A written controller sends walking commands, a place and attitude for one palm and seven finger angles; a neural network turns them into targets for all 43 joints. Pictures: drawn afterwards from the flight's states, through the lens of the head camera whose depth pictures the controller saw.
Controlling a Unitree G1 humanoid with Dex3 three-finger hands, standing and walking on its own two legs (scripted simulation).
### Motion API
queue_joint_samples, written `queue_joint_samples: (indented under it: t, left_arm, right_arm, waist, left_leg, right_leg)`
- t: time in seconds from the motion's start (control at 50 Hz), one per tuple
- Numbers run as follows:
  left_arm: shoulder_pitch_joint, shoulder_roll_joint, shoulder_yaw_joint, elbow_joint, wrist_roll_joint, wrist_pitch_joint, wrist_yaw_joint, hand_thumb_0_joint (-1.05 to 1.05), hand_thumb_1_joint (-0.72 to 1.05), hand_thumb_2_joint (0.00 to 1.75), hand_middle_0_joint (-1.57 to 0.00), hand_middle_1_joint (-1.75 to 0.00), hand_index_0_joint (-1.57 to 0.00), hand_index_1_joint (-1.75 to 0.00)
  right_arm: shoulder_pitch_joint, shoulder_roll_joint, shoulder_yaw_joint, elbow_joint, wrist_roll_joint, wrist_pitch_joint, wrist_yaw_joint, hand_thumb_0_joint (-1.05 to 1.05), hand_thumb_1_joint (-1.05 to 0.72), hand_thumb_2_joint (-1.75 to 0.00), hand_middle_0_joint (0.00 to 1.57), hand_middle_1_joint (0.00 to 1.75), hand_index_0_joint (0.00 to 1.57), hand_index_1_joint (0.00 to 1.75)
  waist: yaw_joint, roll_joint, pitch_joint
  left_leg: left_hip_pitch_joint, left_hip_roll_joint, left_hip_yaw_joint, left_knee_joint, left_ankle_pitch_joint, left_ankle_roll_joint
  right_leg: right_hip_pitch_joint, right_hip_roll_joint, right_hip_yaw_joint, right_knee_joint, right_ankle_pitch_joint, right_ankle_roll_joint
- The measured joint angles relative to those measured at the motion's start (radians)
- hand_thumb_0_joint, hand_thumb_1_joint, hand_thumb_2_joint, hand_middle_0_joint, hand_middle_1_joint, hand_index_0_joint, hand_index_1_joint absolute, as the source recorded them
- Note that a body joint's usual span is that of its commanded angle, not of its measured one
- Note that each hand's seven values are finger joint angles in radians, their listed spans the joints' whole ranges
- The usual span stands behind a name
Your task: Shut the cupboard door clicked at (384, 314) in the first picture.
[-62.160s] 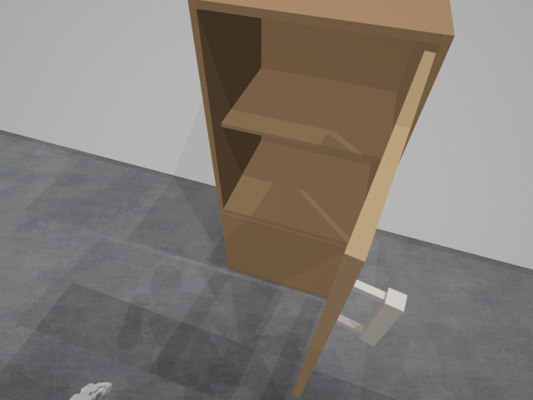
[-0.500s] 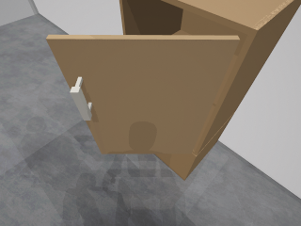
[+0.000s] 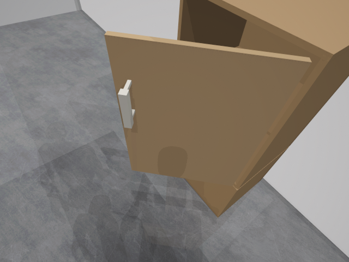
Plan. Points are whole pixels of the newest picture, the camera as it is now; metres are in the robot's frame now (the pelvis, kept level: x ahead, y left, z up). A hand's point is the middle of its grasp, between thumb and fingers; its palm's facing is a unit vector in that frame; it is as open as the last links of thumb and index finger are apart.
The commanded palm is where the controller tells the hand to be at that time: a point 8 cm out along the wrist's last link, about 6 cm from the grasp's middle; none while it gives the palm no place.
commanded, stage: come to a stop and stand still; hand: left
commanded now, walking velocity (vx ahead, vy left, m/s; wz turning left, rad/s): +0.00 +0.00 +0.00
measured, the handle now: (128, 104) +0.46 +0.19 +0.08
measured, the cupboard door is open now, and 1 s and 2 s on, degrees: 44 44 44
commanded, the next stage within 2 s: look again from close up in 0.96 s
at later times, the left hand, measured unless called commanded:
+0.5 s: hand out of the picture -0.04 +0.22 -0.17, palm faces +0.03 -0.99 -0.17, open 7.3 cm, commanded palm none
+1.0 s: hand out of the picture -0.14 +0.18 -0.17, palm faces +0.07 -0.99 -0.13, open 7.4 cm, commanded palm none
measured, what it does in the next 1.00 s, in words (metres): steps on the spot: left foot, then right foot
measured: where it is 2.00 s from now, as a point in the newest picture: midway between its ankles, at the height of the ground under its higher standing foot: outside the picture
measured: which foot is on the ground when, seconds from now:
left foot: up 0.00-0.00, down 0.02-1.00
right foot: down 0.00-0.04, up 0.06-0.32, down 0.34-1.00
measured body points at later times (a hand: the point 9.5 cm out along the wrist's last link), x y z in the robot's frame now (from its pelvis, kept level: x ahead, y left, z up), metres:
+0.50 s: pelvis -0.05 +0.05 +0.01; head -0.05 +0.06 +0.46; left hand -0.04 +0.27 -0.16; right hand -0.04 -0.18 -0.15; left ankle +0.00 +0.12 -0.73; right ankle -0.07 -0.08 -0.73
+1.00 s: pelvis -0.07 +0.04 +0.01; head -0.06 +0.05 +0.46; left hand -0.14 +0.24 -0.16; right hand -0.09 -0.16 -0.15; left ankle +0.00 +0.12 -0.73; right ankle -0.07 -0.08 -0.73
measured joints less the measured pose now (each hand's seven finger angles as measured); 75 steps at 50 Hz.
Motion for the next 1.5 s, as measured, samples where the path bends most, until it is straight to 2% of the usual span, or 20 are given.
queue_joint_samples:
  t: [0.02, 0.04, 0.1, 0.18, 0.24, 0.3, 0.34, 0.4, 0.46, 0.7, 0.94, 1.06, 1.1, 1.14, 1.22, 1.34, 1.5]
  left_arm:
    - [0.011, 0.003, 0.001, 0.005, -0.002, 0.005, -0.001, 0.01, 0.91, 0.90, -0.21, -0.30, -0.21, -0.30]
    - [0.014, 0.010, 0.003, 0.014, -0.005, 0.012, -0.002, 0.01, 0.91, 0.90, -0.21, -0.30, -0.21, -0.30]
    - [0.022, 0.018, 0.004, 0.034, -0.009, 0.029, -0.001, 0.01, 0.91, 0.90, -0.20, -0.30, -0.20, -0.30]
    - [0.020, 0.003, -0.002, 0.047, -0.007, 0.024, -0.004, 0.01, 0.91, 0.90, -0.20, -0.29, -0.20, -0.30]
    - [0.010, -0.016, -0.010, 0.052, -0.008, 0.016, -0.003, 0.01, 0.91, 0.90, -0.20, -0.29, -0.20, -0.30]
    - [-0.005, -0.032, -0.019, 0.056, -0.011, 0.006, -0.002, 0.01, 0.91, 0.90, -0.20, -0.29, -0.20, -0.30]
    - [-0.010, -0.039, -0.025, 0.059, -0.012, -0.007, 0.001, 0.01, 0.91, 0.90, -0.20, -0.29, -0.20, -0.30]
    - [-0.017, -0.059, -0.037, 0.080, -0.011, -0.016, 0.007, 0.01, 0.92, 0.90, -0.20, -0.29, -0.20, -0.30]
    - [-0.005, -0.055, -0.041, 0.089, -0.016, -0.024, 0.005, 0.01, 0.93, 0.90, -0.20, -0.29, -0.20, -0.30]
    - [0.034, -0.061, -0.042, 0.107, -0.011, -0.014, 0.002, 0.01, 0.91, 0.90, -0.20, -0.29, -0.20, -0.30]
    - [0.114, -0.096, -0.045, 0.146, -0.013, -0.022, 0.007, 0.01, 0.91, 0.90, -0.20, -0.29, -0.20, -0.30]
    - [0.124, -0.110, -0.049, 0.147, -0.012, -0.028, 0.008, 0.01, 0.91, 0.90, -0.20, -0.29, -0.20, -0.30]
    - [0.122, -0.114, -0.063, 0.137, -0.005, -0.041, 0.016, 0.01, 0.91, 0.90, -0.20, -0.29, -0.20, -0.30]
    - [0.124, -0.116, -0.068, 0.119, -0.007, -0.046, 0.016, 0.01, 0.91, 0.90, -0.20, -0.30, -0.20, -0.30]
    - [0.106, -0.106, -0.067, 0.107, -0.012, -0.048, 0.011, 0.01, 0.90, 0.90, -0.20, -0.30, -0.20, -0.30]
    - [0.062, -0.073, -0.057, 0.064, -0.011, -0.051, 0.013, 0.01, 0.91, 0.90, -0.20, -0.30, -0.20, -0.30]
    - [0.016, -0.037, -0.056, 0.038, -0.016, -0.057, 0.014, 0.00, 0.91, 0.90, -0.20, -0.29, -0.20, -0.30]
  right_arm:
    - [0.005, 0.000, 0.002, -0.002, 0.001, -0.009, -0.001, 0.01, -0.91, -0.90, 0.20, 0.30, 0.20, 0.30]
    - [0.007, 0.009, 0.003, 0.002, 0.000, -0.015, -0.004, 0.01, -0.91, -0.90, 0.20, 0.30, 0.20, 0.30]
    - [0.032, 0.032, 0.018, 0.010, -0.009, -0.014, -0.010, 0.01, -0.91, -0.90, 0.20, 0.30, 0.20, 0.30]
    - [0.048, 0.033, 0.019, 0.021, -0.010, -0.019, -0.028, 0.00, -0.94, -0.90, 0.20, 0.30, 0.20, 0.30]
    - [0.056, 0.027, 0.023, 0.031, -0.012, -0.024, -0.031, -0.01, -0.94, -0.90, 0.20, 0.30, 0.20, 0.30]
    - [0.068, 0.025, 0.024, 0.044, -0.010, -0.032, -0.033, 0.00, -0.94, -0.90, 0.20, 0.30, 0.20, 0.30]
    - [0.078, 0.027, 0.025, 0.058, -0.004, -0.035, -0.033, 0.00, -0.94, -0.90, 0.20, 0.30, 0.20, 0.30]
    - [0.087, 0.006, 0.016, 0.086, 0.002, -0.035, -0.035, 0.00, -0.95, -0.90, 0.20, 0.30, 0.20, 0.30]
    - [0.111, 0.004, 0.023, 0.111, -0.001, -0.034, -0.028, 0.00, -0.95, -0.90, 0.20, 0.30, 0.20, 0.30]
    - [0.197, 0.049, 0.033, 0.176, -0.004, -0.014, -0.020, 0.01, -0.91, -0.90, 0.20, 0.30, 0.20, 0.30]
    - [0.180, 0.074, 0.030, 0.171, -0.003, -0.022, -0.025, 0.01, -0.91, -0.90, 0.20, 0.30, 0.20, 0.30]
    - [0.177, 0.067, 0.028, 0.173, -0.003, -0.024, -0.028, 0.02, -0.92, -0.90, 0.20, 0.30, 0.20, 0.30]
    - [0.175, 0.054, 0.034, 0.153, -0.005, -0.018, -0.020, 0.02, -0.93, -0.90, 0.20, 0.30, 0.20, 0.30]
    - [0.177, 0.037, 0.031, 0.124, -0.007, -0.019, -0.011, 0.02, -0.93, -0.90, 0.20, 0.30, 0.20, 0.30]
    - [0.193, 0.016, 0.031, 0.092, -0.009, -0.036, -0.012, 0.02, -0.92, -0.90, 0.20, 0.30, 0.20, 0.30]
    - [0.194, 0.007, 0.038, 0.093, -0.009, -0.036, -0.017, 0.02, -0.93, -0.90, 0.20, 0.30, 0.20, 0.30]
    - [0.166, -0.005, 0.048, 0.100, -0.005, -0.061, -0.015, 0.02, -0.93, -0.90, 0.20, 0.30, 0.20, 0.30]
  waist:
    - [-0.001, 0.004, -0.007]
    - [-0.002, -0.011, -0.004]
    - [0.000, -0.022, -0.013]
    - [-0.011, -0.010, -0.026]
    - [-0.020, -0.001, -0.030]
    - [-0.030, 0.003, -0.031]
    - [-0.032, -0.004, -0.035]
    - [-0.048, 0.040, -0.024]
    - [-0.060, 0.042, -0.023]
    - [-0.063, 0.024, -0.021]
    - [-0.054, 0.036, -0.028]
    - [-0.050, 0.032, -0.037]
    - [-0.051, 0.045, -0.031]
    - [-0.064, 0.060, -0.030]
    - [-0.083, 0.077, -0.046]
    - [-0.073, 0.085, -0.077]
    - [-0.072, 0.066, -0.059]
  left_leg:
    - [0.039, 0.006, 0.004, -0.073, 0.035, 0.009]
    - [0.049, -0.006, 0.011, -0.085, 0.045, 0.028]
    - [0.066, -0.021, 0.022, -0.096, 0.047, 0.074]
    - [0.085, -0.037, 0.029, -0.163, 0.092, 0.098]
    - [0.084, -0.053, 0.037, -0.200, 0.122, 0.111]
    - [0.071, -0.071, 0.045, -0.216, 0.144, 0.118]
    - [0.052, -0.084, 0.058, -0.206, 0.147, 0.118]
    - [0.060, -0.064, 0.048, -0.213, 0.158, 0.115]
    - [0.075, -0.061, 0.046, -0.233, 0.176, 0.113]
    - [0.064, -0.068, 0.039, -0.281, 0.227, 0.110]
    - [0.041, -0.054, 0.037, -0.268, 0.233, 0.101]
    - [0.035, -0.046, 0.037, -0.254, 0.223, 0.096]
    - [0.001, -0.031, 0.030, -0.194, 0.188, 0.080]
    - [-0.032, -0.020, 0.021, -0.132, 0.159, 0.076]
    - [-0.042, -0.027, 0.021, -0.081, 0.126, 0.105]
    - [-0.008, -0.048, 0.039, -0.119, 0.125, 0.113]
    - [0.036, -0.049, 0.052, -0.172, 0.135, 0.106]
  right_leg:
    - [-0.009, 0.000, -0.001, 0.021, -0.008, 0.010]
    - [-0.013, -0.011, 0.008, 0.043, -0.022, 0.016]
    - [-0.021, -0.002, 0.045, 0.124, -0.177, 0.019]
    - [-0.018, 0.016, 0.078, 0.242, -0.203, 0.014]
    - [0.026, 0.019, 0.081, 0.215, -0.216, 0.019]
    - [0.101, 0.021, 0.081, 0.082, -0.183, 0.022]
    - [0.158, 0.016, 0.090, -0.042, -0.116, 0.019]
    - [0.182, 0.038, 0.081, -0.088, -0.082, 0.026]
    - [0.196, 0.042, 0.079, -0.104, -0.063, 0.028]
    - [0.168, 0.036, 0.071, -0.110, -0.034, 0.023]
    - [0.147, 0.050, 0.069, -0.104, -0.027, 0.015]
    - [0.144, 0.057, 0.070, -0.099, -0.032, 0.009]
    - [0.137, 0.070, 0.063, -0.093, -0.034, 0.006]
    - [0.120, 0.081, 0.056, -0.064, -0.051, 0.001]
    - [0.110, 0.074, 0.055, -0.009, -0.093, 0.001]
    - [0.121, 0.052, 0.074, -0.004, -0.110, 0.012]
    - [0.153, 0.052, 0.089, -0.044, -0.102, 0.014]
